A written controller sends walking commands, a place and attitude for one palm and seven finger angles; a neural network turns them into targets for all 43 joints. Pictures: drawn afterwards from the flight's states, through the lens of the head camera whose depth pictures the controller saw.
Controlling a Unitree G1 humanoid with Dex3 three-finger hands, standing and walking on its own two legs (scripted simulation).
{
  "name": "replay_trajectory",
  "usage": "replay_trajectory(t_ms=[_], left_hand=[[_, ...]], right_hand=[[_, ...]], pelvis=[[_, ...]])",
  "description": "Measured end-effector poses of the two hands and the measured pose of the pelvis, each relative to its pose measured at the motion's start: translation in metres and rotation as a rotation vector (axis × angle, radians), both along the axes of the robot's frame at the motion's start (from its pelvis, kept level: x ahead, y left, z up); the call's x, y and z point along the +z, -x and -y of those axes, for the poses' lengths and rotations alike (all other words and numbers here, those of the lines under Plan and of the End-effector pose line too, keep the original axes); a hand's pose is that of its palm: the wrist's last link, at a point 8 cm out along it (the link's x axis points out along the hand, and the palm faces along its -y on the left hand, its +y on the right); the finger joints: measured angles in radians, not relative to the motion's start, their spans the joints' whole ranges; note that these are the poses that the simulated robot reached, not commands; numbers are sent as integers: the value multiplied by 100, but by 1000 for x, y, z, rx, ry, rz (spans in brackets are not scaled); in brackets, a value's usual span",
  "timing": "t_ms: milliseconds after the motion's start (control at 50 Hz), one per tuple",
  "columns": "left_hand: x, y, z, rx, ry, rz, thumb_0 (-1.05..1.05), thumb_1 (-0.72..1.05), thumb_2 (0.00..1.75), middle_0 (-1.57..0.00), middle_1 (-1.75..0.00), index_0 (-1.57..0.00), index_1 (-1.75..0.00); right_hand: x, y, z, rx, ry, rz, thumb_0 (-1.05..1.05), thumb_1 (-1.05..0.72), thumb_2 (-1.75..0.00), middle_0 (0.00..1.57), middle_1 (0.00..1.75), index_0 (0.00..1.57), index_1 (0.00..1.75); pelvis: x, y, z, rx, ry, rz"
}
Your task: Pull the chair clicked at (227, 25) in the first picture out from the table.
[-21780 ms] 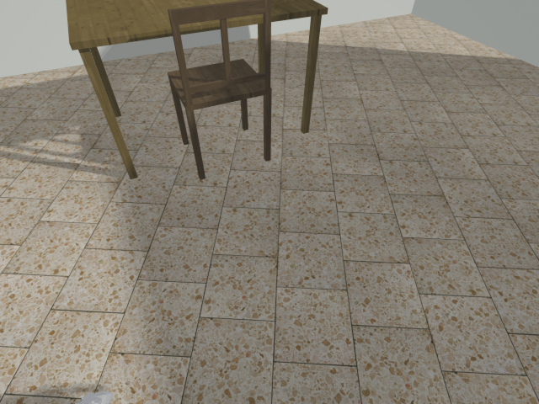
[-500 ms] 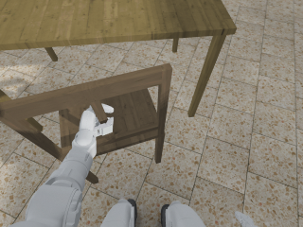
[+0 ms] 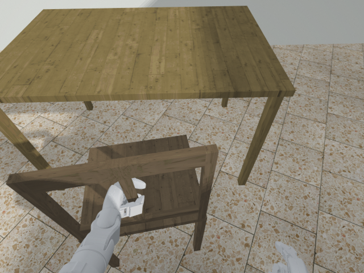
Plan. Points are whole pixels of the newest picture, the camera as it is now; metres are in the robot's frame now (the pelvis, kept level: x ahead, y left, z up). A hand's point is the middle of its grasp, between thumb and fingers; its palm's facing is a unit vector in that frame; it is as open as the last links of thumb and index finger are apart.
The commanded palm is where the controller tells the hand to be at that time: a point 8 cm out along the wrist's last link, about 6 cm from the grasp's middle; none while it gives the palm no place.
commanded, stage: stop walking, hand still on the chair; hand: left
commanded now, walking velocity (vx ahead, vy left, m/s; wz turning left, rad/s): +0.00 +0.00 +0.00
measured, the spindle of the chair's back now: (133, 199) +0.31 +0.16 -0.09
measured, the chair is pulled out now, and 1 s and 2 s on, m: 0.23 0.23 0.23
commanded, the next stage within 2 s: open the thumb and straighten the fingers in 0.44 s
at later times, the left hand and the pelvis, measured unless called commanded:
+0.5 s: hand (138, 203) +0.29 +0.13 -0.06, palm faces +0.06 -0.99 -0.15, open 5.8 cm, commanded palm +0.27 +0.19 -0.05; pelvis +0.04 -0.01 +0.01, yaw +0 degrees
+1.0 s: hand (131, 200) +0.30 +0.16 -0.07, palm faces +0.04 -0.99 -0.15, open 13.5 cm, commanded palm +0.28 +0.20 -0.04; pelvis +0.02 +0.01 -0.03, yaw +0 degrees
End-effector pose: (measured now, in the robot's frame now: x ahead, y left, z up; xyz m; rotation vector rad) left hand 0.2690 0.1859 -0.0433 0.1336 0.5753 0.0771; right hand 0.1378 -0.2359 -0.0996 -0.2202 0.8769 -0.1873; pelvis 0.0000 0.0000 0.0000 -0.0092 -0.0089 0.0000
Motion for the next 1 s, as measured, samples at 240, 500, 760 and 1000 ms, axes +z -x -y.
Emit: replay_trajectory(t_ms=[240, 500, 760, 1000], left_hand=[[1, -1, 1, 19, -1, -17, 10, 62, 80, -23, -114, -50, -145], [1, -1, 1, 25, -2, -22, 11, 62, 80, -23, -114, -50, -145], [3, -10, -8, -23, 1, 33, 5, 33, 64, -36, -132, -50, -145], [-3, -10, -20, 5, 2, 6, 1, -40, 27, -34, -104, -36, -107]], right_hand=[[11, -45, 8, 11, 2, 45, 1, -91, -90, 21, 29, 20, 30], [3, -39, 7, 2, -17, -10, 1, -91, -90, 20, 29, 20, 30], [0, -25, 21, -14, -48, 47, 1, -91, -90, 21, 29, 20, 30], [-16, -14, 7, -7, -43, 67, 1, -91, -90, 20, 29, 20, 30]], pelvis=[[4, -31, 5, 3, -7, -3], [5, -41, 7, 5, -9, -6], [-12, -31, 2, 6, -8, -103], [-30, -18, -10, 6, 0, -133]])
